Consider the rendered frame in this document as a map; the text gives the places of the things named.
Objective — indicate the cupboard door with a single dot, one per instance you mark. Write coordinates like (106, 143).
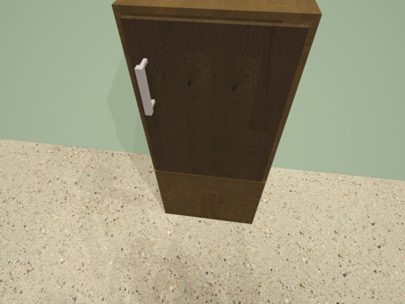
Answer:
(220, 90)

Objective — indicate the handle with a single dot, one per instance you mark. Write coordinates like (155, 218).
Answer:
(147, 102)

